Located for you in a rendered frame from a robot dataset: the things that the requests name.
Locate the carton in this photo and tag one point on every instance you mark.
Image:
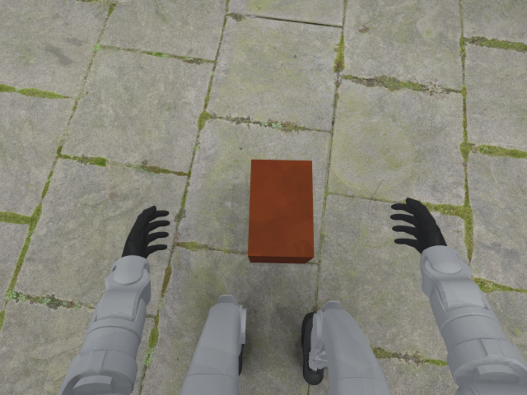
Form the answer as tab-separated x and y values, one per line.
281	225

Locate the robot right foot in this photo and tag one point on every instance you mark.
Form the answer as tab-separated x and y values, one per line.
312	376

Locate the robot right hand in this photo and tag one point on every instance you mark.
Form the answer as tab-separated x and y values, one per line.
426	231

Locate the robot left hand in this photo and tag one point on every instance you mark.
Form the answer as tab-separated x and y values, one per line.
139	239

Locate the robot right forearm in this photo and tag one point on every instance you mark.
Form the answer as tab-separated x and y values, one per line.
478	350

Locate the robot left forearm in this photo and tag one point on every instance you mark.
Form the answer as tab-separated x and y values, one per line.
107	360

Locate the right robot thigh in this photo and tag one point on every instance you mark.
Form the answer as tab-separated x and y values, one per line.
352	365

